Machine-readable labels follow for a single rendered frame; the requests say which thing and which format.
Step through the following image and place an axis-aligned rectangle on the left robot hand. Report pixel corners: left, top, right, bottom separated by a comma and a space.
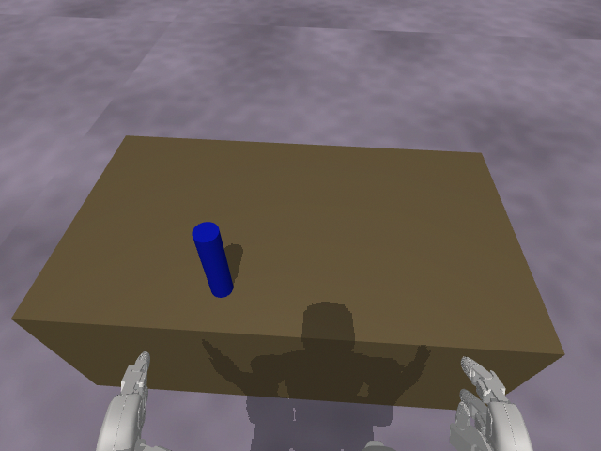
96, 351, 172, 451

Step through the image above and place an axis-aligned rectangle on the can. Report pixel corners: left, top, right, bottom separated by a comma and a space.
192, 222, 233, 298

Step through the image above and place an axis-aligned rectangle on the right robot hand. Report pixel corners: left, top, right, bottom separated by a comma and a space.
450, 356, 533, 451

